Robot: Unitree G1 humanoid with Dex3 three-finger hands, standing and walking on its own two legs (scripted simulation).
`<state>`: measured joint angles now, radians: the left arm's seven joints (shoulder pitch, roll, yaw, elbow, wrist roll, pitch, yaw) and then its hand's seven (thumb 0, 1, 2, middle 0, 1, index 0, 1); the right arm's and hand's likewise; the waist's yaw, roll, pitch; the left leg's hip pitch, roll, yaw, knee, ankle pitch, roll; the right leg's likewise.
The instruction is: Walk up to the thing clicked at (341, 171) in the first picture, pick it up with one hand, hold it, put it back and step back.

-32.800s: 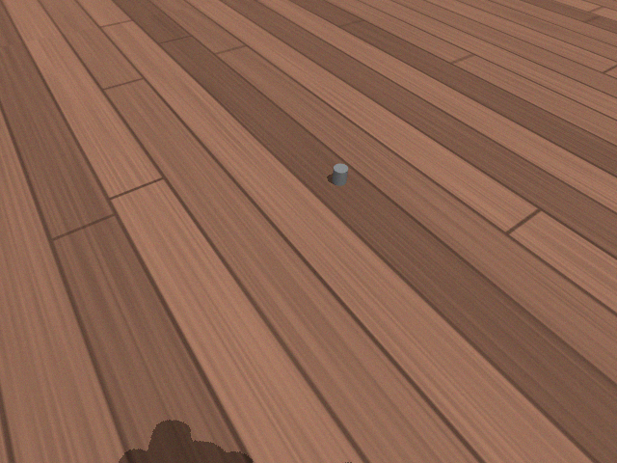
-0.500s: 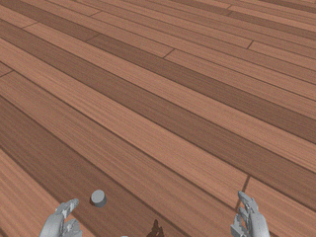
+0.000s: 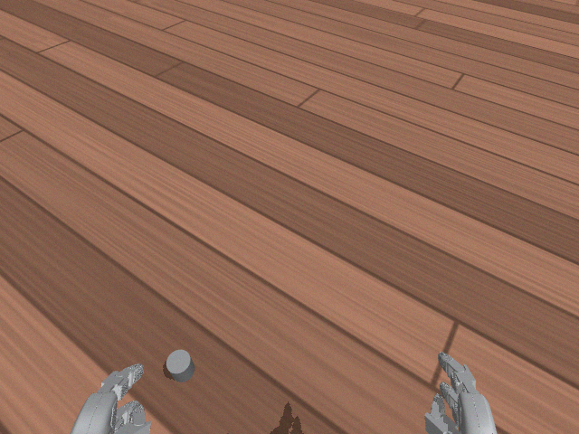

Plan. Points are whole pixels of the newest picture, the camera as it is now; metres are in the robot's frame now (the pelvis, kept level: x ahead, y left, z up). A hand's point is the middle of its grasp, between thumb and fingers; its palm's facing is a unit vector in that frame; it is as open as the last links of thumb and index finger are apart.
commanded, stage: home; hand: left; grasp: from above
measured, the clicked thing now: (181, 366) +0.45 +0.30 -0.67
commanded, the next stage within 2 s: stand in 0.38 s
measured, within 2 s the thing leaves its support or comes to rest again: neither
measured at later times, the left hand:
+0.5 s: hand (145, 426) +0.17 +0.18 -0.05, palm faces +0.03 -0.97 -0.23, open 7.4 cm
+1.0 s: hand out of the picture +0.05 +0.25 -0.11, palm faces +0.05 -0.95 -0.32, open 7.4 cm
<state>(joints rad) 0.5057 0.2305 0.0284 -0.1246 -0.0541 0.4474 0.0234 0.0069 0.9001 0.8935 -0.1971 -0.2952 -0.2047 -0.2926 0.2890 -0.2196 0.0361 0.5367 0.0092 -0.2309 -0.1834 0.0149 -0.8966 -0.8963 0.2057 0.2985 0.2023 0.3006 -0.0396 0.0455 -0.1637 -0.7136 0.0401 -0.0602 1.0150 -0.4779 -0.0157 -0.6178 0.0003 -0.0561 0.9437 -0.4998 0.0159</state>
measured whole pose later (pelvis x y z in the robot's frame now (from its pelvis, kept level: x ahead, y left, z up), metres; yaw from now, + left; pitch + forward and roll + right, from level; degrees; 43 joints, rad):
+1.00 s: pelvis -0.01 +0.02 +0.05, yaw +1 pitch -3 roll -1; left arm 0.23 0.29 0.04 0.95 0.03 0.02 0.04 0.00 0.90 0.89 -0.20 -0.30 -0.21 -0.30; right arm 0.18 -0.27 -0.04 1.01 -0.04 0.00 -0.02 0.01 -0.90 -0.90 0.20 0.30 0.20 0.30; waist 0.02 -0.01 0.05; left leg -0.26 -0.02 -0.01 0.58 -0.27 0.02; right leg -0.19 -0.06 -0.02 0.55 -0.31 0.05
